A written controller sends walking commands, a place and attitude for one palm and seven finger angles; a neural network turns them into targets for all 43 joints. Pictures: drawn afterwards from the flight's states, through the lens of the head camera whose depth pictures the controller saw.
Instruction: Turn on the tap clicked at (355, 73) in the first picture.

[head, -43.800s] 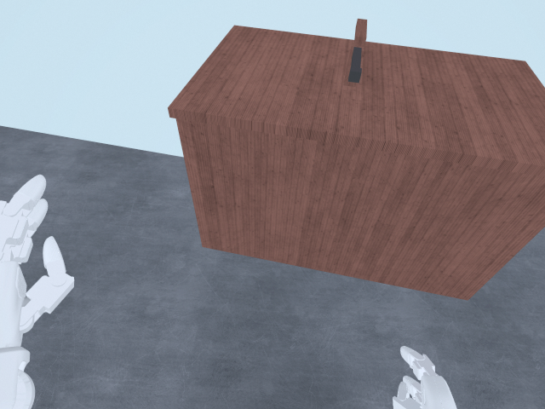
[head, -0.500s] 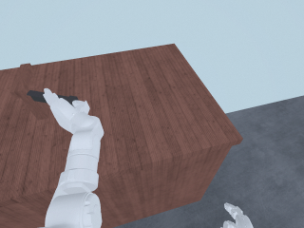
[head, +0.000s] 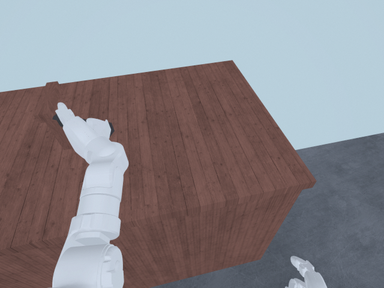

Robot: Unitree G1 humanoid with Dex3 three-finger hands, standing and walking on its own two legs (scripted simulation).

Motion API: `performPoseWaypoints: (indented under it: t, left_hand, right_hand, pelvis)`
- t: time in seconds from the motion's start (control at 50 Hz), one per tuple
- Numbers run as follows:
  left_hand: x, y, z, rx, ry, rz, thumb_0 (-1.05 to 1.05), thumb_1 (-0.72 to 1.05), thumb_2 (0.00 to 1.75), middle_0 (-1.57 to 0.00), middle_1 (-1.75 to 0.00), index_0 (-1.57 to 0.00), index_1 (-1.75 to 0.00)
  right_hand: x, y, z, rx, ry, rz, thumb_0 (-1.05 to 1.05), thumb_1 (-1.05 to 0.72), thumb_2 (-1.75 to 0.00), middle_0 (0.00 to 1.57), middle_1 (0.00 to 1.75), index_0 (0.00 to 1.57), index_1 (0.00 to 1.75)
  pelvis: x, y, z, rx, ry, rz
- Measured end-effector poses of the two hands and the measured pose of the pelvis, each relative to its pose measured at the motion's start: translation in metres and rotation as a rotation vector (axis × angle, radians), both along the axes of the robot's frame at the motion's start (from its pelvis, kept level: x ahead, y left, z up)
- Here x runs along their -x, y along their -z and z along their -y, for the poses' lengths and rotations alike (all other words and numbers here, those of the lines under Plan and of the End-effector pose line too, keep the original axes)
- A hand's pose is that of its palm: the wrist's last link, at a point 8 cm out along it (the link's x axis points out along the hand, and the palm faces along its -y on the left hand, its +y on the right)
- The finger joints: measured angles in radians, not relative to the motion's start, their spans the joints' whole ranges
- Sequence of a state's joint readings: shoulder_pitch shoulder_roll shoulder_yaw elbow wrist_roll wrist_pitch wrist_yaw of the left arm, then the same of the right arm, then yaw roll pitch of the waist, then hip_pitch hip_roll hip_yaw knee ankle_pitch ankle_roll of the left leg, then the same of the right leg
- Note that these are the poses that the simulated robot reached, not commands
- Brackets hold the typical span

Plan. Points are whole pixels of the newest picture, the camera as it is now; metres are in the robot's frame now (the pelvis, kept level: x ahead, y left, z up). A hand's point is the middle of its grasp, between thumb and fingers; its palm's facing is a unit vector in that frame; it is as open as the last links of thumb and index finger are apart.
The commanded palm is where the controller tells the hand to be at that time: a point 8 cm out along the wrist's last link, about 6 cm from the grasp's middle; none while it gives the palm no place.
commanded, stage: lift the hand up off the lever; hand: left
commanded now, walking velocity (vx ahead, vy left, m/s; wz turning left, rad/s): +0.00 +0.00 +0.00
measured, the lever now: (105, 129) +0.44 +0.26 +0.09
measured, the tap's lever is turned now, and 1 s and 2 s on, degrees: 61 61 61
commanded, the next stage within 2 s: draw the hand back beside the body in 0.62 s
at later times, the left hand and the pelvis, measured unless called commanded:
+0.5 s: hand (100, 124) +0.39 +0.23 +0.16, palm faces +0.78 -0.63 -0.04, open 7.8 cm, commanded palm +0.34 +0.24 +0.16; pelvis +0.01 +0.01 +0.00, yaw +0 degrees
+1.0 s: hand (108, 140) +0.35 +0.20 +0.15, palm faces +0.35 -0.93 -0.09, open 7.7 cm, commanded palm +0.30 +0.25 +0.17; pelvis +0.00 +0.01 +0.00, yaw -3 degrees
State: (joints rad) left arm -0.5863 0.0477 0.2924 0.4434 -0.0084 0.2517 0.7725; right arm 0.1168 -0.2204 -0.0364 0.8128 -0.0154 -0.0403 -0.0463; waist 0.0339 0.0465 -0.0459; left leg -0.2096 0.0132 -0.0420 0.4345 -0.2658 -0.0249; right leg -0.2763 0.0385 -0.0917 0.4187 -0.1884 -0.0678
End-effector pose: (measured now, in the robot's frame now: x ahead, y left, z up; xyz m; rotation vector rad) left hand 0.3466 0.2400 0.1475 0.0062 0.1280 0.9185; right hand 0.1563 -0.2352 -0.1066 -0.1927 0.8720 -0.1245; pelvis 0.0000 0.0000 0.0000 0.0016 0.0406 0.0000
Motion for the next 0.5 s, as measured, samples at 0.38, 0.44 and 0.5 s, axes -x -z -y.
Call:
performPoseWaypoints:
  t: [0.38,0.44,0.5]
  left_hand:
    - [0.002,-0.020,-0.008,0.001,0.028,0.030,0.02,0.90,0.90,-0.15,-0.15,-0.15,-0.15]
    - [0.008,-0.016,-0.006,0.020,0.035,0.023,0.02,0.90,0.90,-0.15,-0.15,-0.15,-0.15]
    - [0.011,-0.012,-0.005,0.027,0.028,0.009,0.02,0.90,0.90,-0.15,-0.15,-0.15,-0.15]
  right_hand:
    - [-0.030,-0.009,-0.025,-0.028,-0.041,0.033,0.01,-0.90,-0.90,0.20,0.30,0.20,0.30]
    - [-0.033,-0.011,-0.026,-0.024,-0.047,0.040,0.01,-0.90,-0.90,0.20,0.30,0.20,0.30]
    - [-0.036,-0.013,-0.029,-0.020,-0.058,0.046,0.01,-0.90,-0.90,0.20,0.30,0.20,0.30]
  pelvis:
    - [-0.010,-0.002,-0.010,0.003,-0.001,0.024]
    - [-0.009,-0.002,-0.011,0.002,-0.002,0.032]
    - [-0.006,-0.002,-0.012,0.002,-0.003,0.035]
